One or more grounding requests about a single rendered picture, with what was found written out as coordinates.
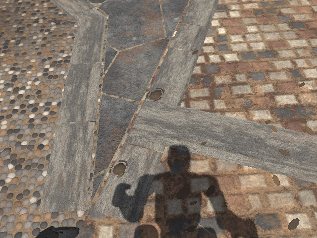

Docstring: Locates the robot left hand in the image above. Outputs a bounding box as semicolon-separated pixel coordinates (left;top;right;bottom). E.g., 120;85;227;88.
35;226;79;238

